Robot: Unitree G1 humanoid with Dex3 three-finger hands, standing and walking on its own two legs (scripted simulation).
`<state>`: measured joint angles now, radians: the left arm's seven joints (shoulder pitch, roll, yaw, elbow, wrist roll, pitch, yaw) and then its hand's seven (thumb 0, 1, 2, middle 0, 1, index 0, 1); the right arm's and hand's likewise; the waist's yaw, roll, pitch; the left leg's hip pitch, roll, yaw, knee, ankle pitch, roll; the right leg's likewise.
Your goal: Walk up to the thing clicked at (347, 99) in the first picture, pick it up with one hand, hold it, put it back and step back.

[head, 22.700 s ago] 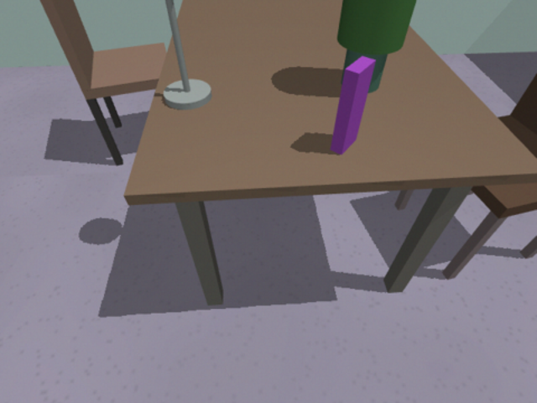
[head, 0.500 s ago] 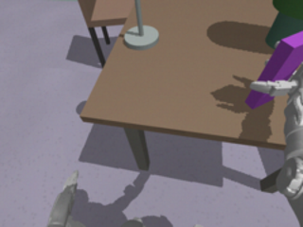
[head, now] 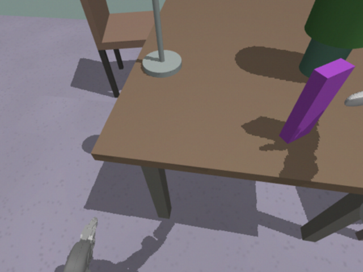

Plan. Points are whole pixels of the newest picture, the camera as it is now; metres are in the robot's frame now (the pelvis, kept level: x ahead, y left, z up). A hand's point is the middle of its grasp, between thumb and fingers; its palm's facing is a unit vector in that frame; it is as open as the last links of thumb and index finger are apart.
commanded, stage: rise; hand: right
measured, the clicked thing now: (311, 106) +0.48 -0.22 +0.11
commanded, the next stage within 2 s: sink last in 0.10 s
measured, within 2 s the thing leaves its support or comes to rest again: neither
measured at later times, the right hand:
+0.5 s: hand out of the picture +0.38 -0.41 +0.21, palm faces +0.59 +0.74 -0.32, open 17.7 cm
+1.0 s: hand out of the picture +0.19 -0.24 +0.18, palm faces +0.41 +0.83 -0.38, open 17.7 cm
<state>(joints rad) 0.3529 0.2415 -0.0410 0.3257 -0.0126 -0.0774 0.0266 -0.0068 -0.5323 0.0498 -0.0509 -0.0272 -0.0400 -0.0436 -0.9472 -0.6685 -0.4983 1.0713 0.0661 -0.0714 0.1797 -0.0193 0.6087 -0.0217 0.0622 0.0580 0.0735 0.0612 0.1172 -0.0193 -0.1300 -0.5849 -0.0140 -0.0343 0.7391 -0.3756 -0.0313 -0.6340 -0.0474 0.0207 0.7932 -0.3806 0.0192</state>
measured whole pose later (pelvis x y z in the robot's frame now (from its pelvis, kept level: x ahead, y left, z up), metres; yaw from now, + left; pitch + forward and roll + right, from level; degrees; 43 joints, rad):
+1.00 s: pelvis +0.00 +0.01 +0.02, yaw -3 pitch +0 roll +0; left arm 0.39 0.21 0.11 0.32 -0.04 -0.04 0.04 -0.01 -0.49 0.05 -0.05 -0.04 -0.05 -0.04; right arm 0.46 -0.31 -0.34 -0.42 0.09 -0.13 -0.02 -0.02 0.61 -0.04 0.05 0.06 0.06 0.06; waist -0.05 -0.05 -0.03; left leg -0.24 0.02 -0.01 0.60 -0.35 -0.02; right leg -0.27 -0.01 0.04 0.59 -0.31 0.03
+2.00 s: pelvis -0.01 +0.01 +0.02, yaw -3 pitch +0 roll +0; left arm 0.25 0.17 0.04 0.55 -0.01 -0.12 0.05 0.01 0.63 0.80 -0.19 -0.27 -0.19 -0.28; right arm 0.48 -0.20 -0.09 0.12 0.02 -0.19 -0.01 -0.02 0.58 -0.03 0.06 0.04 0.06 0.05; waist -0.03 -0.01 0.04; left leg -0.24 0.03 -0.01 0.56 -0.32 -0.02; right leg -0.27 -0.01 0.04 0.54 -0.27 0.02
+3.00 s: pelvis -0.01 +0.01 +0.03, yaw -1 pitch -3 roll +0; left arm 0.19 0.38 0.00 1.00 0.02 0.01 -0.01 0.01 0.90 0.90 -0.20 -0.29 -0.20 -0.30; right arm 0.21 -0.38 0.01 1.00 -0.02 -0.01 -0.01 -0.01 0.50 -0.07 0.06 0.05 0.07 0.06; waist 0.00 -0.01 0.04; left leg -0.17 0.02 -0.03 0.49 -0.28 -0.02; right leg -0.19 -0.02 0.01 0.48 -0.25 0.02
